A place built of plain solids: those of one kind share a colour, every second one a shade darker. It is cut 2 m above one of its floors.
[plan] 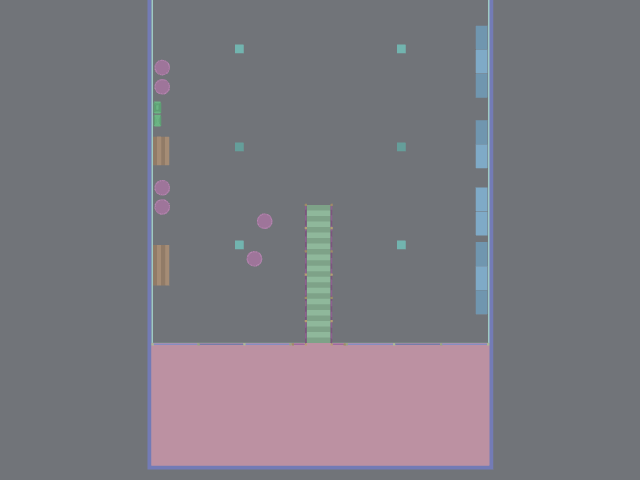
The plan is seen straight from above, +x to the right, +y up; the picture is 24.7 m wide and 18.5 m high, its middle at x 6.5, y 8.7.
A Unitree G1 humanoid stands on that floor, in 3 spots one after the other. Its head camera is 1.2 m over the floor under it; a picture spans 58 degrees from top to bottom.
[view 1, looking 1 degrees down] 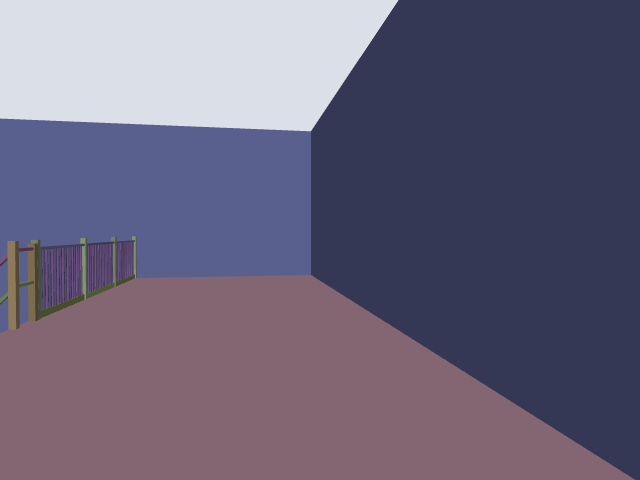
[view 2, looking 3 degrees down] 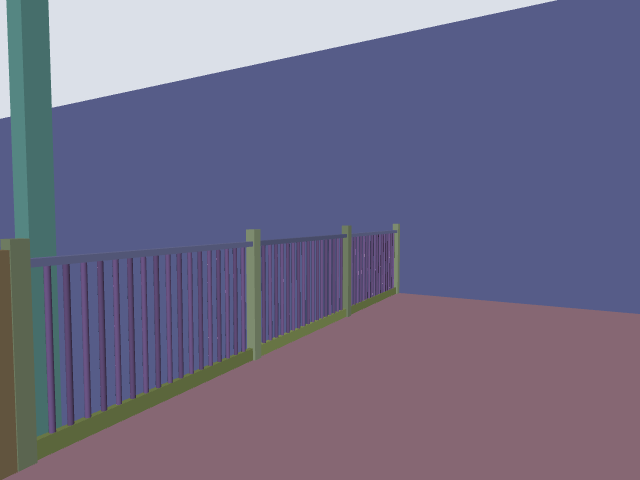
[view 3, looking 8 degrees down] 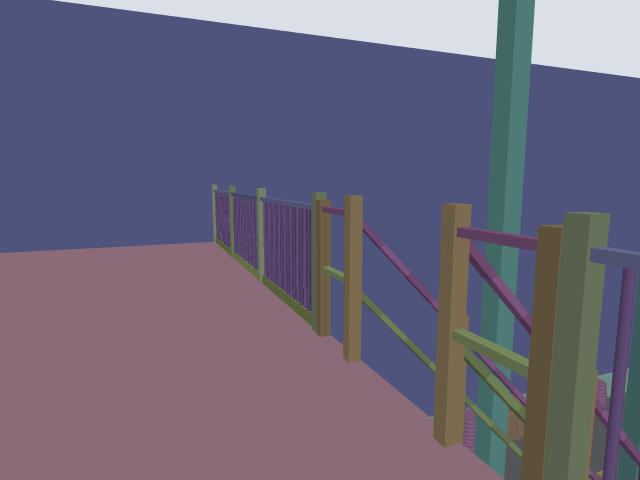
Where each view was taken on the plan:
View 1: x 1.00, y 1.86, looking -10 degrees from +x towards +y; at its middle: wall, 10.76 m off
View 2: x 6.45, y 2.43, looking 29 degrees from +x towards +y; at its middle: guard_rail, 4.59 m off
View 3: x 8.45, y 3.44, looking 158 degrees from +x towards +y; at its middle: stair_guard_post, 3.23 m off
